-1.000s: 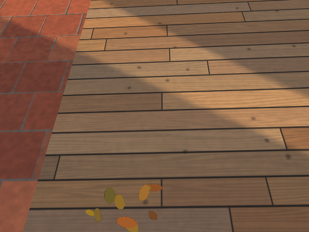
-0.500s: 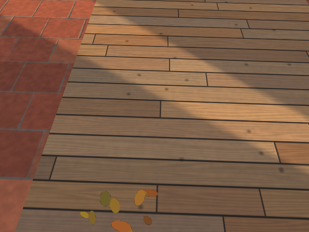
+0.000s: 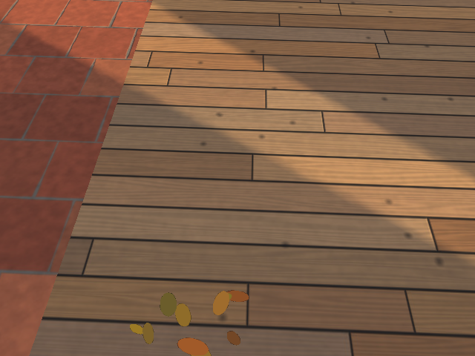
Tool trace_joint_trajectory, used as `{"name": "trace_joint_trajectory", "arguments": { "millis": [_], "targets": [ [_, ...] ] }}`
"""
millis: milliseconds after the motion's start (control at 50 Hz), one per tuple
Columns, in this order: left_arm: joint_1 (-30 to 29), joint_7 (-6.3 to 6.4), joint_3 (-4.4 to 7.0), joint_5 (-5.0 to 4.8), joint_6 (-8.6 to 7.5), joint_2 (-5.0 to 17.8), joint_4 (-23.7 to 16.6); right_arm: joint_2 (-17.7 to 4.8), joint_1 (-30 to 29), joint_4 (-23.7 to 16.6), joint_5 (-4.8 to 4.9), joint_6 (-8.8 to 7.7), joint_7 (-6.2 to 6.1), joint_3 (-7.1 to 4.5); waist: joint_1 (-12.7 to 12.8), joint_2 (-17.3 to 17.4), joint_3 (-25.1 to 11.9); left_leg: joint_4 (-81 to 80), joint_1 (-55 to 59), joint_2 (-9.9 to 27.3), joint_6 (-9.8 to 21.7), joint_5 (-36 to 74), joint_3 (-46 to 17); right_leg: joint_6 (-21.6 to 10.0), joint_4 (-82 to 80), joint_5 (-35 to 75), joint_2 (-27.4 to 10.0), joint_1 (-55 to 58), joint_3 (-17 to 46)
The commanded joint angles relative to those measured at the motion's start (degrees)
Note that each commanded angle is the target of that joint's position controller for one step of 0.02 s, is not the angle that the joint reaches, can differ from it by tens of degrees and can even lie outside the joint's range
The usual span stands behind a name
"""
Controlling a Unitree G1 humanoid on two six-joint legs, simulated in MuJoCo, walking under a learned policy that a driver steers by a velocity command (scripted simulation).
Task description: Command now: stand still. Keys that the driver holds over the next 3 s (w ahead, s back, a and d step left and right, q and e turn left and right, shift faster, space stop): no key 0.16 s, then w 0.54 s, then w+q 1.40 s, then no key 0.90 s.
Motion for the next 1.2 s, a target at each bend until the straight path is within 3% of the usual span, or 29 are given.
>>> {"name": "trace_joint_trajectory", "arguments": {
  "millis": [20, 160, 180, 220, 280, 320, 380, 440, 460, 480, 500, 520, 560, 600, 660, 740, 800, 840, 880, 900, 920, 940, 960, 980, 1020, 1060, 1100, 1140, 1200],
  "targets": [
    [3.4, 0.22, 0.6, -0.01, -0.21, 4.4, -0.1, -4.9, 3.3, -0.5, -0.01, -0.33, -0.21, -0.72, 0.0, 0.9, 2.3, -4.9, -2.9, 6.7, 1.0, 4.3, -6.4, -1.7, -2.6, 5.5, -4.6, -0.7, 3.9],
    [4.1, 0.36, 0.54, -0.02, -0.21, 3.6, 0.5, -4.2, 4.4, 0.1, -0.03, -0.4, -0.34, -0.66, 0.0, 0.7, 2.5, -4.6, -2.9, 6.6, 1.1, 5.0, -6.4, -1.7, -2.3, 5.7, -4.7, -0.9, 3.7],
    [4.7, 0.35, 0.44, 0.05, -0.19, 3.2, 0.7, -4.0, 4.9, 0.3, -0.09, -0.35, -0.33, -0.65, -0.2, 1.0, 1.3, -5.5, -2.5, 6.2, 1.2, -0.3, -6.5, -1.7, -2.4, 2.1, -4.1, -0.5, 3.3],
    [4.6, 0.22, 0.84, 0.41, 0.0, 3.7, 0.1, -6.4, 5.6, 0.2, -0.07, 0.22, -0.3, -1.72, -0.5, 3.5, 2.5, -6.6, -3.7, 5.9, 2.9, -16.5, -8.4, -2.5, 2.1, -9.7, -0.8, -3.5, 0.5],
    [1.3, -0.78, 0.77, 1.97, -0.17, 1.8, -3.1, -8.9, 10.6, 0.7, -0.32, 1.08, -0.06, -3.34, -2.9, 9.0, 8.1, -13.4, -4.3, 14.4, 9.3, -38.0, -21.1, -3.4, 15.2, -17.1, 1.8, -15.7, -4.7],
    [-0.9, -1.41, 0.9, 2.02, -1.35, 1.9, -5.2, -8.3, 11.1, 0.5, -0.86, 0.56, 0.13, -3.7, -3.0, 8.4, 10.0, -16.1, -5.6, 18.8, 12.1, -34.1, -25.7, -3.7, 22.1, -14.9, -1.3, -18.9, -4.2],
    [0.1, -2.36, 1.42, 1.18, -3.15, 2.2, -6.7, -9.0, 8.3, -0.8, -0.92, -0.72, 0.43, -4.32, -0.8, 6.6, 7.9, -13.7, -5.0, 17.0, 11.2, -24.5, -20.5, -4.4, 18.2, -14.8, -2.1, -16.3, -4.4],
    [11.7, -2.09, 2.06, 0.38, -3.93, 1.1, -2.8, -7.9, 3.2, -2.7, 0.0, -1.28, 0.76, -4.41, 4.8, 3.7, 6.0, -4.4, -18.0, 10.1, 7.9, -21.1, -11.0, -4.8, 2.8, -5.7, 2.4, 7.3, -8.1],
    [17.0, -1.6, 2.84, 0.89, -4.29, 3.5, -1.7, -5.6, 1.9, -3.9, -0.35, -1.89, 1.0, -3.74, 6.7, -2.6, 4.8, 6.3, -24.5, 6.4, 6.1, -18.7, -6.1, -5.3, -2.6, -11.1, -3.6, 15.2, 0.9],
    [23.9, -1.22, 4.28, 1.01, -4.49, 9.7, -1.2, -0.5, 1.0, -6.2, -0.04, -2.59, 1.64, -2.32, 8.4, -16.3, 1.1, 25.7, -32.6, -0.7, 3.3, -17.3, 3.5, -9.1, -14.3, -29.8, -18.4, 20.3, 25.6],
    [23.8, -1.24, 4.67, 0.81, -3.68, 10.5, -0.3, -5.3, 0.0, -7.0, -1.91, -2.63, 2.06, -3.41, 6.6, -12.1, 5.1, 36.2, -36.6, 0.6, 3.9, -18.7, 1.5, -12.7, -16.4, -36.2, -22.9, 14.2, 34.3],
    [17.7, -1.47, 4.07, 0.85, -3.75, 8.1, -2.5, -5.7, -1.2, -7.2, -2.31, -2.86, 2.73, -3.54, 3.5, -5.2, 9.3, 40.6, -37.7, 3.8, 4.3, -12.8, -0.8, -12.8, -16.0, -33.9, -21.3, 9.3, 30.7],
    [11.8, -1.77, 3.44, 0.5, -4.96, 6.0, -5.0, -4.0, -0.4, -6.4, -1.49, -3.66, 3.65, -3.26, 0.5, -2.1, 8.6, 39.7, -34.5, 6.2, 3.2, -3.6, -1.4, -10.7, -16.6, -17.8, -16.1, 6.8, 19.8],
    [13.1, -1.52, 2.7, 0.41, -5.94, 4.0, -4.4, -4.6, -0.3, -6.0, -1.72, -3.29, 4.08, -3.62, 0.0, -2.3, 6.0, 38.9, -33.2, 6.1, 1.8, 0.3, 0.5, -9.6, -15.7, -2.5, -12.9, 9.1, 12.0],
    [17.9, -1.35, 2.17, 0.33, -6.42, 3.6, -2.7, -4.0, -4.4, -7.8, -1.44, -2.37, 4.0, -3.63, 0.4, -3.7, 4.7, 37.7, -35.5, 5.4, 0.6, 2.2, 3.1, -9.6, -13.0, 16.8, -11.5, 11.7, 6.0],
    [18.3, -1.06, 1.68, 0.6, -6.55, 3.7, -2.8, -2.6, -15.3, -12.2, -0.8, -2.02, 4.0, -2.64, 1.7, -4.5, 6.6, 25.6, -33.6, 3.6, 0.1, 6.1, 6.3, -9.2, -13.4, 26.6, -9.9, 9.3, 0.4],
    [18.9, -0.58, 1.71, 0.78, -6.83, 4.5, -2.3, -2.3, -19.1, -14.1, -0.39, -1.96, 3.97, -2.03, 2.1, -5.5, 7.3, 16.2, -26.7, 1.6, 2.4, 8.1, 8.6, -8.4, -13.6, 32.7, -10.7, 8.7, -3.5],
    [17.9, -0.24, 1.91, 0.83, -7.17, 5.5, -2.3, -3.8, -16.7, -14.0, -0.36, -2.12, 3.57, -2.49, 0.1, -5.6, 5.3, 13.7, -20.8, -0.5, 5.0, 7.3, 9.4, -7.5, -8.9, 47.2, -11.9, 11.3, -6.0],
    [16.1, 0.23, 2.52, 0.92, -7.03, 7.3, -2.7, -6.1, -7.1, -11.3, -0.4, -2.78, 3.05, -3.67, -4.3, -5.9, -0.4, 13.0, -11.6, -3.5, 7.7, 4.7, 9.7, -6.6, 4.2, 59.9, -12.6, 13.9, -8.0],
    [14.9, 0.26, 2.89, 0.85, -6.66, 8.3, -3.2, -7.1, 0.9, -8.6, -0.47, -3.17, 2.82, -4.49, -7.5, -5.9, -4.5, 10.0, -3.7, -4.3, 9.1, 5.4, 9.1, -6.5, 14.4, 58.3, -12.6, 13.1, -8.6],
    [13.9, 0.02, 3.09, 0.63, -6.48, 8.8, -3.8, -9.1, 7.9, -6.5, -1.24, -3.34, 2.43, -5.59, -10.8, -4.7, -7.4, 6.9, 6.7, -1.2, 11.0, 3.4, 4.6, -6.1, 27.3, 47.1, -11.3, 5.7, -9.8],
    [15.0, -0.73, 2.5, 0.19, -6.51, 5.0, -6.1, -14.5, 13.0, -6.3, -2.03, -3.04, 2.07, -7.16, -10.2, 4.4, -12.5, 5.5, 18.9, 13.7, 16.7, -2.7, -17.6, -4.7, 49.1, 14.8, -4.9, -9.6, -11.1],
    [15.5, -1.82, 3.1, -0.26, -6.67, 4.8, -8.1, -15.5, 10.1, -6.6, -0.87, -2.19, 2.73, -7.45, -6.7, 11.0, -15.5, -5.2, 25.1, 22.1, 24.4, -5.1, -45.5, -3.7, 63.7, -17.1, 4.4, -26.3, -3.3],
    [8.9, -2.05, 3.38, 0.55, -7.05, 6.7, -10.6, -14.0, 3.8, -7.6, 0.06, -2.16, 2.94, -7.1, -4.7, 4.8, -7.5, -8.1, 19.2, 20.0, 21.9, -10.7, -39.8, -5.0, 63.1, -11.3, -0.5, -32.6, 1.5],
    [3.6, -2.22, 3.71, 0.71, -7.76, 6.9, -12.6, -8.6, -1.3, -8.8, -0.13, -2.75, 2.83, -5.73, -1.1, -3.3, 0.7, -10.8, 4.0, 16.4, 17.5, 0.3, -28.0, -4.5, 54.6, -4.0, -4.6, -28.6, 1.0],
    [4.4, -2.21, 3.65, 1.98, -5.86, 5.4, -13.4, -7.2, -1.1, -8.8, 0.03, -3.75, 2.14, -4.98, 2.0, -2.6, 1.0, -10.8, -3.4, 12.3, 15.4, 11.0, -20.8, -2.5, 48.5, -4.6, -6.0, -22.6, 1.2],
    [3.4, -2.31, 3.62, 2.28, -4.16, 4.7, -14.7, -8.6, 1.6, -8.5, 0.24, -4.62, 1.85, -5.1, 2.4, -0.9, 0.9, -10.8, -5.4, 10.2, 15.0, 16.5, -17.3, -0.8, 44.1, -4.6, -6.1, -22.3, -0.2],
    [-1.7, -2.51, 3.72, 2.35, -3.31, 5.2, -17.2, -10.0, 4.2, -8.6, 0.46, -4.66, 1.69, -5.31, 1.4, 0.7, 2.0, -11.6, -5.7, 8.5, 13.9, 17.4, -15.8, 0.7, 38.8, -0.4, -6.2, -25.2, -1.6],
    [-11.0, -2.92, 3.81, 1.98, -2.91, 6.0, -21.1, -9.7, 8.9, -8.7, 0.57, -4.17, 1.79, -5.19, -1.9, 2.7, 2.7, -11.2, -2.2, 7.3, 10.5, 21.7, -16.1, 2.0, 30.2, 7.0, -5.5, -29.5, -2.8]
  ]
}}
Next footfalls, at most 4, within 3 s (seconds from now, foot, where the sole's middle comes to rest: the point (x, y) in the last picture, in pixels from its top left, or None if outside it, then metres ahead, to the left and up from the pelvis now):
0.92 left None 0.44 0.02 -0.78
1.48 right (256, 269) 0.80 -0.04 -0.78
2.02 left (158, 242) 0.90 0.29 -0.78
2.52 right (151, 187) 1.15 0.34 -0.78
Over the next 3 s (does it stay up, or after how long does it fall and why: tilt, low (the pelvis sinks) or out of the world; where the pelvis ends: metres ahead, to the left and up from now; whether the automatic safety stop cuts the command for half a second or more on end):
stays up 1.01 0.33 0.00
